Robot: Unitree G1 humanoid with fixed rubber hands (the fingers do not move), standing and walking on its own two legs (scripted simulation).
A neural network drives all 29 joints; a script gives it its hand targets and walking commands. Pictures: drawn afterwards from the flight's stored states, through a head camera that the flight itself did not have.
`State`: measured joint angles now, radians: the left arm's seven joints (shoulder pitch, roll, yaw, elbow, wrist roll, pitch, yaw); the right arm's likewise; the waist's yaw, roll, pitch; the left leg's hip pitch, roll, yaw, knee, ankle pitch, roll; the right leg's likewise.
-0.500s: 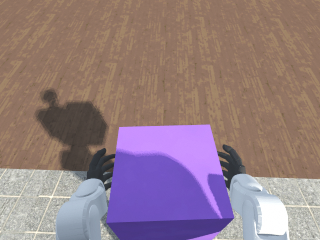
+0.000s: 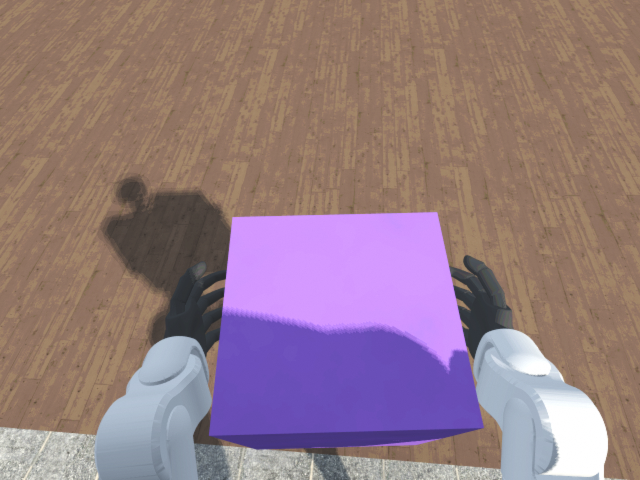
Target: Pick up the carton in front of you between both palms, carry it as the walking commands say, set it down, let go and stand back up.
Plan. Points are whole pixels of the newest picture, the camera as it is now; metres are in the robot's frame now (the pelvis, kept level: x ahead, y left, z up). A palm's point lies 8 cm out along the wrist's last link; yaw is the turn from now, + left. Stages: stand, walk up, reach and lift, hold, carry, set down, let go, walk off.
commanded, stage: carry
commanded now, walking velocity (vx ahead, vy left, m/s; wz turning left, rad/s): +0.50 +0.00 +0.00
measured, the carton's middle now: (335, 345) +0.26 +0.00 +0.06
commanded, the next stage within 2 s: none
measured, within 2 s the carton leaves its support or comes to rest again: neither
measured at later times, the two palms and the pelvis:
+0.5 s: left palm (229, 112) +0.68 +0.16 +0.14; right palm (399, 105) +0.67 -0.14 +0.15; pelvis +0.32 +0.02 +0.00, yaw -1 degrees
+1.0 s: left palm (227, 46) +0.89 +0.19 +0.18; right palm (371, 34) +0.91 -0.11 +0.19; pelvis +0.55 +0.02 +0.06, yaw +0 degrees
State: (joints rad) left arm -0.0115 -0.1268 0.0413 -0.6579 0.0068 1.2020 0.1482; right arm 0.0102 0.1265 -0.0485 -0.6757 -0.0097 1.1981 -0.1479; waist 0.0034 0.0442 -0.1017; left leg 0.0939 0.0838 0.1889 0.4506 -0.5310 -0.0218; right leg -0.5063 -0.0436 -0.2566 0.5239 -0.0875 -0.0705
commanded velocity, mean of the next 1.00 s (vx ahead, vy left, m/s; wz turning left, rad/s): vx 0.20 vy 0.00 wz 0.00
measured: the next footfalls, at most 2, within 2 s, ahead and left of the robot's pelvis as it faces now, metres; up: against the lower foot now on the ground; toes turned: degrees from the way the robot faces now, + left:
left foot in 0.44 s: +0.47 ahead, +0.11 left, +0.01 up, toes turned +7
right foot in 0.78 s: +0.63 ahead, -0.08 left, +0.04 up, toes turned -4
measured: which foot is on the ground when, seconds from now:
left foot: up 0.00-0.42, down 0.44-0.82, up 0.84-1.00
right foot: down 0.00-0.46, up 0.48-0.76, down 0.78-1.00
